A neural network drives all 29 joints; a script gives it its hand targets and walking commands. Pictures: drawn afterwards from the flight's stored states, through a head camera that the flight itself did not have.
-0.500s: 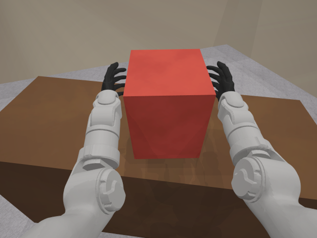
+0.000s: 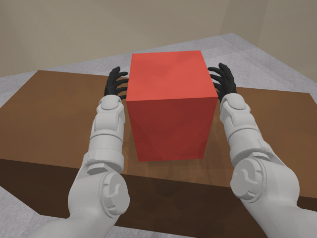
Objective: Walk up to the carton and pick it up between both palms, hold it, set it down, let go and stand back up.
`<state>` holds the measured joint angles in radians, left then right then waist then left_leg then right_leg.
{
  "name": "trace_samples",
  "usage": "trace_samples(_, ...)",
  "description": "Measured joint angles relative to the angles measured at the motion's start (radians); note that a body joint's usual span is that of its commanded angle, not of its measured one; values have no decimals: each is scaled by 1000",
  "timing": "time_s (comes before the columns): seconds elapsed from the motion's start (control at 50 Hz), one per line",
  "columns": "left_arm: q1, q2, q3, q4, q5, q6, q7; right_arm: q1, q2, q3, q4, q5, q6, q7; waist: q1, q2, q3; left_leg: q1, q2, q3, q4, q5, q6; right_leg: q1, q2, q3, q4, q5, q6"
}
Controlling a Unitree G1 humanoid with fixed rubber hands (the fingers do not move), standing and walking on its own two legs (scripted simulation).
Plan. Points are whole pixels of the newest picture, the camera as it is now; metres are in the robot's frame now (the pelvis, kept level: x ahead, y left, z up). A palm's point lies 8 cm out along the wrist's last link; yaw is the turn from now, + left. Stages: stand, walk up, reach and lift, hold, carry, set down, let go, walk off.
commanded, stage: set down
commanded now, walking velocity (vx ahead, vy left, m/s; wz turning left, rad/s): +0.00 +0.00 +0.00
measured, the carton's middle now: (168, 107) +0.47 +0.01 +0.08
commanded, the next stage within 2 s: none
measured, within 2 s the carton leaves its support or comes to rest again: rests again in 1.28 s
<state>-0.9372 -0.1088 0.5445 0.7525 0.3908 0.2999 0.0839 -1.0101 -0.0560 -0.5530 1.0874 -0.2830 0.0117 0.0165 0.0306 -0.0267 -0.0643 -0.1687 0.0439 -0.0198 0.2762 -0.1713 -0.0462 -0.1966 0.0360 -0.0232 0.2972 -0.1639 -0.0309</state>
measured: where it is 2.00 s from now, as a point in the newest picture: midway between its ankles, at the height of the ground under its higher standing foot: outside the picture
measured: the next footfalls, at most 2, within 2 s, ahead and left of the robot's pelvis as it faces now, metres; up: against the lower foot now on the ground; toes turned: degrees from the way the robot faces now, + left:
none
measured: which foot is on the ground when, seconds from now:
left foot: down 0.00-1.00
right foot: down 0.00-1.00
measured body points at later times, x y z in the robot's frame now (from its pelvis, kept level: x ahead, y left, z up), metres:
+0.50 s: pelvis +0.01 +0.00 +0.00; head +0.04 +0.01 +0.45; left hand +0.44 +0.15 +0.13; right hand +0.47 -0.14 +0.14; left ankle -0.02 +0.15 -0.75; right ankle -0.01 -0.09 -0.75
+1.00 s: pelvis +0.00 +0.00 +0.00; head +0.04 +0.01 +0.45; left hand +0.44 +0.15 +0.11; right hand +0.46 -0.14 +0.12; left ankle -0.02 +0.15 -0.75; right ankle -0.01 -0.09 -0.75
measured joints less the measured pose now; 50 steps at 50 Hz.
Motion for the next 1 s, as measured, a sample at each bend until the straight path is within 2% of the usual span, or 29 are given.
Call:
trace_samples(0.44, 12, -26, 30, 5, 26, -41, 2, 7, 10, -78, -14, -73, -25, 43, 17, -2, -18, -60, 1, 13, 6, -4, 2, -68, 1, 10, 12, -3, 2)
trace_samples(1.0, 56, -52, 40, 7, 45, -126, 8, 46, 32, -122, -40, -124, -85, 64, 22, 2, -16, -99, 2, 27, 23, -8, 5, -108, 0, 17, 21, 1, 4)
